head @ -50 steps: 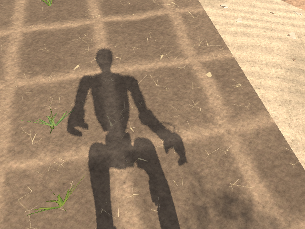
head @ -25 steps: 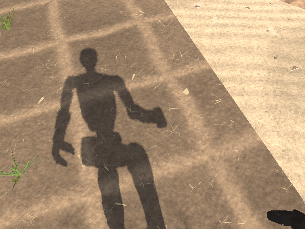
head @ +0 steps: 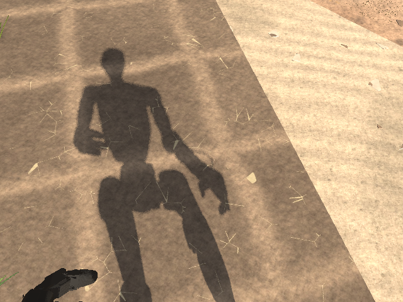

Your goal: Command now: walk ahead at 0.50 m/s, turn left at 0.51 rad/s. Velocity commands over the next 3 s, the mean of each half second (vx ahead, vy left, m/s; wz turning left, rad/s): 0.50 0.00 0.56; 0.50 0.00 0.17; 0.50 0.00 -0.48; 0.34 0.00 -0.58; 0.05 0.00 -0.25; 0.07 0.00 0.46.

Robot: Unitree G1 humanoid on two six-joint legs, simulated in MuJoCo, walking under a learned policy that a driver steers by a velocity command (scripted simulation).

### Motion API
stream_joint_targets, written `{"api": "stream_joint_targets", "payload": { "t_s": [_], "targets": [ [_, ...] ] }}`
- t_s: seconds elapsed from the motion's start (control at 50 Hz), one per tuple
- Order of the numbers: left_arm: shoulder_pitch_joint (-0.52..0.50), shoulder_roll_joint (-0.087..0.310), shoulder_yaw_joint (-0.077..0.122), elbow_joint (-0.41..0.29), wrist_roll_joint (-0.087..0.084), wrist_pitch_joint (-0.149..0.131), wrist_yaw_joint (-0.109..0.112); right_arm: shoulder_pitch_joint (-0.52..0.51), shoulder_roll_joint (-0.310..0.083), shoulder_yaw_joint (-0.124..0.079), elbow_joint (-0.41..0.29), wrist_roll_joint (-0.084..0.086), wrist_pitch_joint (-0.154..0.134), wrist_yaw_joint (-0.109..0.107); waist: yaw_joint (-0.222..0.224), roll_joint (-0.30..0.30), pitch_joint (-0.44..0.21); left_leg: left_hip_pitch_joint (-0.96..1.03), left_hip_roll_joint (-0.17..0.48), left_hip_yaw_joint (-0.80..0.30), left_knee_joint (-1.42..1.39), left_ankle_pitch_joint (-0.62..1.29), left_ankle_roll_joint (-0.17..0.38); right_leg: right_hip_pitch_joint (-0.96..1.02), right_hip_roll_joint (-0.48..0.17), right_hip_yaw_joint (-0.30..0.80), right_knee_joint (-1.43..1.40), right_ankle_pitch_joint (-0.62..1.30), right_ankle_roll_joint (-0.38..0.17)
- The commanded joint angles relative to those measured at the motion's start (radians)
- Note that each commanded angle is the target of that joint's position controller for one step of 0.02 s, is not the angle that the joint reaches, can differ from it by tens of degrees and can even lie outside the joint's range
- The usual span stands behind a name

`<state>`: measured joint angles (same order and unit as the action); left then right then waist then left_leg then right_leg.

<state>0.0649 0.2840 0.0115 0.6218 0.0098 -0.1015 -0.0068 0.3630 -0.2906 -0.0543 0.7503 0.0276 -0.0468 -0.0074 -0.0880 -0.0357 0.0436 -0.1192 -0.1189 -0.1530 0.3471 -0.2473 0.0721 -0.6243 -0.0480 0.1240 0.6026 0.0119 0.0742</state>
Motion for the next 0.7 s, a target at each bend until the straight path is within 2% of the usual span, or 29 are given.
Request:
{"api": "stream_joint_targets", "payload": {
  "t_s": [0.02,0.06,0.08,0.1,0.12,0.14,0.16,0.18,0.2,0.22,0.24,0.28,0.36,0.46,0.5,0.54,0.58,0.6,0.62,0.64,0.66,0.68,0.7],
  "targets": [
    [-0.061,0.101,0.036,-0.078,-0.015,-0.02,-0.004,0.01,-0.168,-0.047,-0.052,0.009,-0.002,-0.012,0.027,0.124,-0.047,-0.091,0.224,-0.217,-0.039,0.148,0.117,0.206,0.058,-0.026,-0.09,0.038,-0.011],
    [-0.026,0.127,0.053,-0.07,-0.019,-0.026,-0.005,-0.003,-0.167,-0.05,-0.055,0.004,0.005,-0.013,0.057,0.148,-0.053,-0.046,0.245,-0.268,0.028,0.152,0.096,0.256,0.053,-0.022,-0.118,-0.046,-0.045],
    [0.039,0.14,0.064,-0.054,-0.019,-0.029,-0.002,-0.015,-0.151,-0.046,-0.06,0.001,0.008,-0.011,0.096,0.149,-0.074,-0.056,0.224,-0.263,0.087,0.175,0.076,0.35,0.049,-0.038,-0.156,-0.061,-0.073],
    [0.14,0.17,0.08,-0.041,-0.008,-0.033,0.005,-0.015,-0.109,-0.031,-0.069,-0.006,0.006,-0.006,0.147,0.124,-0.157,-0.098,0.174,-0.22,0.245,0.176,0.045,0.527,-0.015,0.0,-0.162,-0.089,-0.118],
    [0.29,0.227,0.095,-0.03,-0.001,-0.027,0.014,0.018,-0.036,-0.006,-0.09,-0.031,0.003,-0.003,0.186,-0.03,-0.31,-0.23,0.094,-0.115,0.54,-0.085,0.006,0.782,-0.205,0.193,-0.149,-0.147,-0.178],
    [0.329,0.275,0.108,0.008,0.003,-0.011,0.003,0.136,-0.026,0.003,-0.121,0.01,-0.005,-0.002,0.121,-0.361,-0.372,-0.561,0.021,-0.017,0.819,-0.366,-0.035,0.975,-0.386,0.665,-0.264,-0.429,-0.327],
    [0.283,0.175,0.089,-0.016,-0.008,-0.008,-0.002,0.114,-0.128,-0.018,-0.088,0.021,-0.001,-0.007,0.142,-0.186,-0.261,-0.649,0.098,-0.043,0.93,-0.298,-0.054,0.888,-0.362,0.66,-0.31,-0.58,-0.303],
    [0.25,0.128,0.077,-0.019,-0.009,-0.004,0.002,0.011,-0.163,-0.03,-0.1,0.013,0.005,-0.006,0.162,-0.092,-0.152,-0.662,0.128,-0.016,0.951,-0.202,-0.063,0.783,-0.316,0.481,-0.31,-0.512,-0.264],
    [0.211,0.115,0.07,-0.016,-0.001,-0.002,0.0,-0.035,-0.149,-0.03,-0.109,0.002,0.01,-0.007,0.146,-0.023,-0.092,-0.629,0.159,0.005,0.93,-0.134,-0.073,0.675,-0.271,0.354,-0.327,-0.355,-0.249],
    [0.186,0.096,0.065,-0.005,0.001,-0.002,0.001,-0.067,-0.138,-0.034,-0.122,-0.007,0.01,-0.004,0.131,-0.028,-0.051,-0.616,0.185,0.006,0.885,-0.092,-0.077,0.611,-0.234,0.267,-0.346,-0.253,-0.247],
    [0.175,0.091,0.063,0.004,0.007,-0.004,0.003,-0.065,-0.12,-0.033,-0.126,-0.003,0.014,0.002,0.114,-0.062,-0.036,-0.576,0.207,0.016,0.861,-0.066,-0.079,0.559,-0.208,0.192,-0.371,-0.195,-0.238],
    [0.176,0.087,0.067,0.025,-0.001,-0.013,0.003,-0.072,-0.083,-0.026,-0.132,0.002,0.024,0.009,0.107,-0.077,-0.027,-0.562,0.218,0.044,0.826,-0.045,-0.085,0.525,-0.192,0.1,-0.409,-0.119,-0.251],
    [0.19,0.133,0.084,0.069,-0.004,-0.015,0.005,-0.152,-0.055,-0.015,-0.166,-0.007,0.027,0.017,0.115,-0.034,-0.007,-0.619,0.234,0.051,0.667,0.066,-0.101,0.553,-0.21,-0.02,-0.446,0.018,-0.274],
    [0.214,0.174,0.093,0.11,-0.014,0.001,0.012,-0.295,-0.035,0.0,-0.2,-0.005,0.008,0.048,0.162,-0.014,0.022,-0.554,0.216,0.127,0.402,0.262,-0.076,0.584,-0.193,-0.176,-0.447,0.078,-0.238],
    [0.242,0.192,0.099,0.128,-0.021,0.011,0.012,-0.345,-0.038,0.0,-0.222,-0.001,0.007,0.06,0.173,-0.016,0.034,-0.546,0.207,0.15,0.344,0.245,-0.056,0.631,-0.209,-0.205,-0.433,0.097,-0.227],
    [0.254,0.211,0.106,0.139,-0.034,0.024,0.012,-0.37,-0.053,-0.006,-0.243,-0.002,0.008,0.069,0.164,-0.021,0.036,-0.526,0.186,0.179,0.304,0.173,-0.026,0.683,-0.226,-0.234,-0.387,0.211,-0.21],
    [0.25,0.241,0.115,0.139,-0.041,0.038,0.019,-0.323,-0.089,-0.025,-0.245,-0.008,0.015,0.07,0.117,-0.051,-0.018,-0.409,0.122,0.235,0.286,0.069,0.017,0.714,-0.225,-0.277,-0.249,0.537,-0.187],
    [0.244,0.25,0.118,0.137,-0.044,0.046,0.023,-0.226,-0.123,-0.045,-0.225,-0.01,0.02,0.067,0.056,-0.052,-0.078,-0.274,0.08,0.258,0.26,0.053,0.046,0.697,-0.211,-0.302,-0.1,0.657,-0.171],
    [0.24,0.231,0.109,0.13,-0.044,0.049,0.028,-0.056,-0.174,-0.077,-0.181,-0.006,0.025,0.055,-0.034,-0.026,-0.164,-0.02,0.047,0.249,0.202,0.112,0.085,0.584,-0.176,-0.329,0.117,0.618,-0.139],
    [0.279,0.155,0.08,0.108,-0.005,0.042,0.027,0.078,-0.257,-0.103,-0.154,0.003,0.036,0.033,-0.06,0.137,-0.252,0.287,0.221,-0.021,0.198,0.138,0.152,0.299,-0.118,-0.328,0.438,0.085,-0.095],
    [0.36,0.055,0.041,0.058,0.01,0.013,0.012,0.023,-0.321,-0.095,-0.183,-0.002,0.019,0.035,0.052,0.312,-0.388,0.524,0.459,-0.616,0.048,-0.099,0.34,-0.066,0.071,-0.169,0.721,-0.631,-0.056],
    [0.253,0.168,0.065,0.074,-0.036,-0.011,-0.001,0.048,-0.205,-0.068,-0.18,-0.008,0.007,0.04,-0.037,0.16,-0.39,0.497,0.467,-0.603,-0.04,-0.157,0.304,-0.147,0.023,-0.037,0.778,-0.569,-0.068],
    [0.191,0.183,0.069,0.052,-0.064,-0.02,-0.005,0.007,-0.172,-0.055,-0.167,-0.016,-0.004,0.041,-0.025,0.147,-0.24,0.369,0.443,-0.438,-0.046,-0.07,0.261,-0.188,-0.018,-0.06,0.744,-0.475,-0.084]
  ]
}}
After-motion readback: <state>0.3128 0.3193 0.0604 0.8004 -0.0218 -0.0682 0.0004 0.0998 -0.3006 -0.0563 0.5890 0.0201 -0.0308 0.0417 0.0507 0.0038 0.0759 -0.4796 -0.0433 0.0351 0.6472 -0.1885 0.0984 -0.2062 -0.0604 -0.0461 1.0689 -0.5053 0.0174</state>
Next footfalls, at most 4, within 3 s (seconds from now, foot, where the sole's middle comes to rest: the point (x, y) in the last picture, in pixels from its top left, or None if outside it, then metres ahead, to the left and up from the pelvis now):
0.10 right None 0.24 -0.14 -0.78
0.62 left None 0.45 0.18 -0.78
1.18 right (156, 204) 0.82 0.11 -0.78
1.64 left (95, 157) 1.05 0.35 -0.78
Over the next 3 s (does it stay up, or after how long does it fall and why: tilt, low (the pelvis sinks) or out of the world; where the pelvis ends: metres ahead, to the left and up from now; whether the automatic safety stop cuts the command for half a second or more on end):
stays up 1.09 0.19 0.00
